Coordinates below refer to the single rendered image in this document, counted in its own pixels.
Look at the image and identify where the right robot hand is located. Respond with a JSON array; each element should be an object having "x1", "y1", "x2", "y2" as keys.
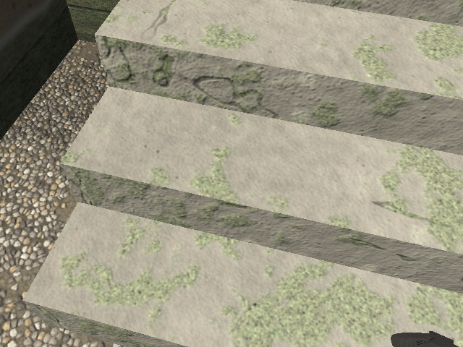
[{"x1": 391, "y1": 331, "x2": 458, "y2": 347}]

